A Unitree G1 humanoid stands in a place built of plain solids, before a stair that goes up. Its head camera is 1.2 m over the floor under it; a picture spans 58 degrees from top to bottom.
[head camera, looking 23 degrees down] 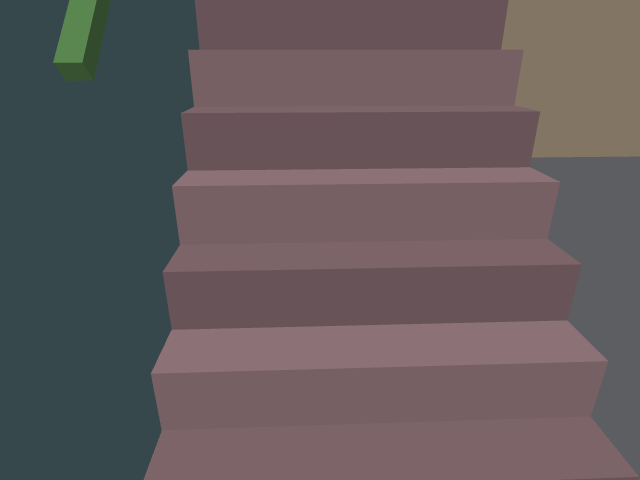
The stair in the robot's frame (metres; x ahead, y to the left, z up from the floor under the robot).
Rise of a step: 0.20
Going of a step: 0.20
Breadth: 1.28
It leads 2 degrees to the left of straight ahead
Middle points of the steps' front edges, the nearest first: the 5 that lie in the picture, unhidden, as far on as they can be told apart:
0.97 -0.18 0.41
1.17 -0.17 0.61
1.37 -0.16 0.82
1.58 -0.15 1.02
1.78 -0.14 1.22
